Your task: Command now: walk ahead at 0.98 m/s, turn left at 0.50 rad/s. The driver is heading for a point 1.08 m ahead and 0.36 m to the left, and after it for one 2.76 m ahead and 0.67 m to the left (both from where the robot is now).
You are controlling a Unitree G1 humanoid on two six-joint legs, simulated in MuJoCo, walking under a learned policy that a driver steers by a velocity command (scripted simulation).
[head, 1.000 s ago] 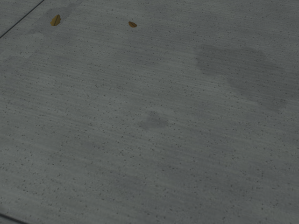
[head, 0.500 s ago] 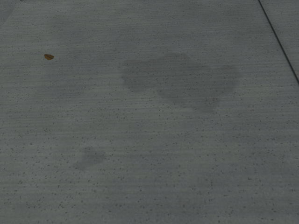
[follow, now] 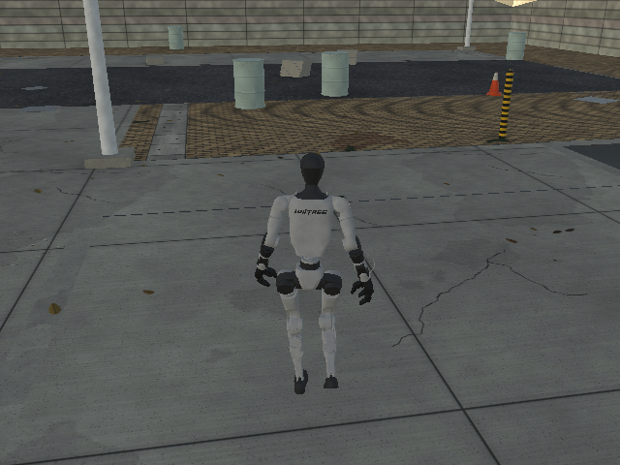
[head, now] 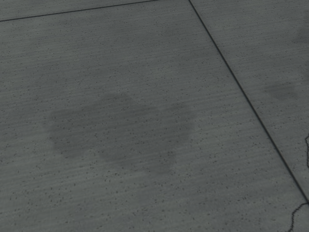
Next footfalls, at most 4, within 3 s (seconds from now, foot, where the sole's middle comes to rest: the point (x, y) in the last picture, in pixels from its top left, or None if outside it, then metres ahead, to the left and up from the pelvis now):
0.28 right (192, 229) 0.48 -0.13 -0.76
0.74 left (110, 171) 0.77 0.22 -0.76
1.18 right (75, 108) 1.18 0.44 -0.76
1.62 left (18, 81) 1.42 0.83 -0.76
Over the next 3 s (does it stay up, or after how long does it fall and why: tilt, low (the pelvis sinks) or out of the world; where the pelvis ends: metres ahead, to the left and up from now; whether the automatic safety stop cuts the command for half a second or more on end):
stays up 2.53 0.54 -0.01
